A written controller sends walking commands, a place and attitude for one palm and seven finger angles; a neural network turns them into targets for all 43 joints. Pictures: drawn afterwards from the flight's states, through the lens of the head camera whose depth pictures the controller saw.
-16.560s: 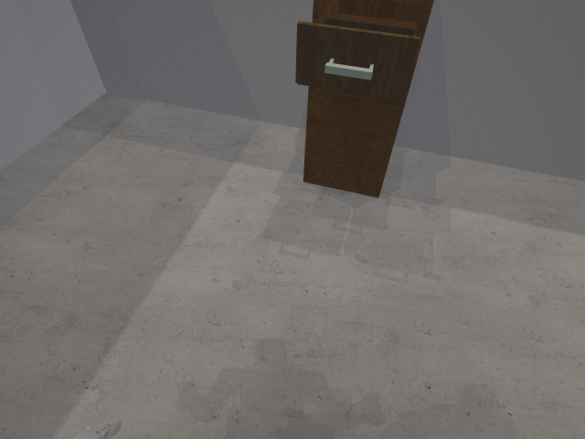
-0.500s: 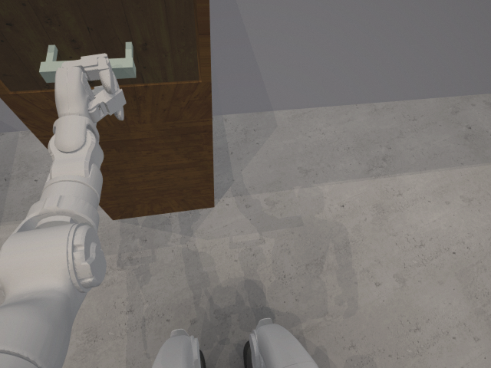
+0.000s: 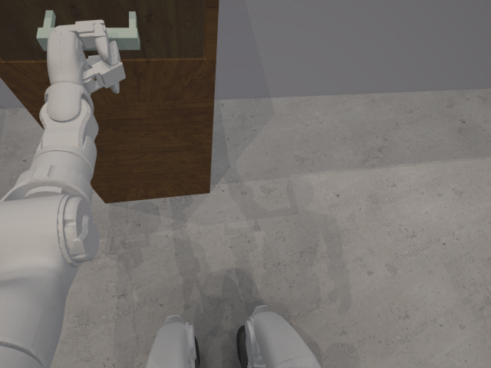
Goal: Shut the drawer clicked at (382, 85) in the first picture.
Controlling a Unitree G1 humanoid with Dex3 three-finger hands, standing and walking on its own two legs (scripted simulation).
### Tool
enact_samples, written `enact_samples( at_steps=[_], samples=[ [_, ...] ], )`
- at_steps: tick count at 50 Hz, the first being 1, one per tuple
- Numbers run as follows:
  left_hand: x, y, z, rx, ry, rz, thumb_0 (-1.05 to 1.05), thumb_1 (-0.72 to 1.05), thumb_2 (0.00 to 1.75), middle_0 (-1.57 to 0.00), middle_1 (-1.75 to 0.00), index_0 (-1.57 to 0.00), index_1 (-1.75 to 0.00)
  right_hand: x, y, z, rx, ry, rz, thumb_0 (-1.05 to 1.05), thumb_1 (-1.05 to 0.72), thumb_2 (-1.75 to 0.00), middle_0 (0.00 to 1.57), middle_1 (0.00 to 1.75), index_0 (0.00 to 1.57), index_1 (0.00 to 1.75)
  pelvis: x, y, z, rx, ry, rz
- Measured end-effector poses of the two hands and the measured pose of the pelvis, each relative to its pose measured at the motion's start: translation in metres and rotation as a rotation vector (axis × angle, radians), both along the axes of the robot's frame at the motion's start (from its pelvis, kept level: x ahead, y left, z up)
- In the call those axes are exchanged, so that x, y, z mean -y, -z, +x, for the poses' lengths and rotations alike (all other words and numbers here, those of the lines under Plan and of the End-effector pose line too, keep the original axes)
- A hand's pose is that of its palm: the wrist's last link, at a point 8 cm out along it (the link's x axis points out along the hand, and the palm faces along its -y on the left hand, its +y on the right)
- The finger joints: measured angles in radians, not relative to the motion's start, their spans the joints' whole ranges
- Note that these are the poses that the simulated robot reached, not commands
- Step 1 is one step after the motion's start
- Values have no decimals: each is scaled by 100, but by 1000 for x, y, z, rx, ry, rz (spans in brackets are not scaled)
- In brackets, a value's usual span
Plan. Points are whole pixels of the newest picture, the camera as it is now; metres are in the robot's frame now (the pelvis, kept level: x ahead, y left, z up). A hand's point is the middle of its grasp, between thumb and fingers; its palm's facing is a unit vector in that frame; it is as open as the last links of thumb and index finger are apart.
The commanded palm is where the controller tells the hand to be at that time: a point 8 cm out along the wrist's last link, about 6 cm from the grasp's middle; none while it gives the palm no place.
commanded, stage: pull the fist back off the drawer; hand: left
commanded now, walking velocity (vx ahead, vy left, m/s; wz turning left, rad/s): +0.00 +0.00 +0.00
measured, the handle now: (91, 28) +0.64 +0.16 +0.09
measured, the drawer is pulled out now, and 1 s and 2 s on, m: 0.00 0.00 0.00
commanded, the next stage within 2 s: draw the hand back to the body in 0.54 s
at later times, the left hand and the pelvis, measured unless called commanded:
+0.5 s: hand (114, 76) +0.55 +0.12 +0.09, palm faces +0.03 -1.00 -0.02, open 3.2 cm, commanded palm +0.51 +0.17 +0.10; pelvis +0.03 +0.01 +0.02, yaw -2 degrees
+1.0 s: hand (70, 108) +0.45 +0.16 +0.14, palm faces +0.05 -1.00 -0.04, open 3.2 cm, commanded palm +0.41 +0.21 +0.15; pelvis +0.06 -0.01 +0.05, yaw +0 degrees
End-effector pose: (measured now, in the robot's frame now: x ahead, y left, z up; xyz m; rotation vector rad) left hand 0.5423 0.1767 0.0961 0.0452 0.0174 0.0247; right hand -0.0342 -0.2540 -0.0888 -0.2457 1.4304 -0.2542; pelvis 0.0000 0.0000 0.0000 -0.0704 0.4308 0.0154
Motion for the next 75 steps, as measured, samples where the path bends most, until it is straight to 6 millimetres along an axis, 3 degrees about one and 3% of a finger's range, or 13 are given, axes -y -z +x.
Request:
enact_samples(
  at_steps=[10, 17, 22, 29, 37, 46, 57, 66, 75],
  samples=[
    [3, 1, -2, -14, 8, -10, 0, 71, 92, -140, -160, -140, -160, -8, -3, -11, -3, 24, 12, 0, -91, -90, 21, 30, 20, 30, -4, -1, -1, 7, 15, 0],
    [5, 2, -5, 0, 0, -28, 1, 78, 90, -140, -160, -140, -160, -13, -5, -3, 4, 43, 38, 0, -91, -90, 21, 30, 20, 30, -6, -7, 9, 19, 33, 8],
    [2, 3, -12, 3, -5, -20, 1, 84, 89, -140, -160, -140, -160, -15, -7, 16, 24, 50, 62, 0, -91, -90, 21, 30, 20, 30, -6, -14, 22, 33, 44, 16],
    [-8, 8, -25, -15, -24, -31, 1, 88, 90, -140, -160, -140, -160, -9, -10, 58, 83, 28, 68, 0, -91, -90, 21, 30, 20, 30, -4, -22, 38, 62, 41, 22],
    [-5, -5, -33, 49, 13, -23, 1, 90, 90, -140, -160, -140, -160, 1, -10, 104, 150, -2, 66, 0, -91, -90, 20, 30, 20, 30, -2, -26, 50, 74, 33, 25],
    [-24, -30, -92, 38, -21, -20, 1, 90, 90, -140, -160, -140, -160, -3, -32, 160, 339, -24, 105, 0, -91, -90, 20, 30, 20, 30, 3, -48, 65, 170, 44, 41],
    [-38, -63, -163, 52, 20, -6, 1, 90, 90, -141, -160, -140, -160, -5, -60, 222, 583, -137, 98, 1, -91, -90, 20, 30, 20, 30, 6, -59, 53, 286, 5, 49],
    [-51, -92, -225, 41, -104, 178, 1, 89, 90, -141, -160, -140, -160, -17, -89, 248, 694, -173, 92, 1, -91, -90, 20, 30, 20, 30, 8, -75, 44, 401, 7, 63],
    [-72, -117, -272, 69, -222, 244, 1, 89, 90, -141, -160, -140, -160, -31, -98, 255, 715, -227, 110, 1, -91, -90, 20, 30, 20, 30, 6, -85, 42, 470, 2, 67]
  ],
)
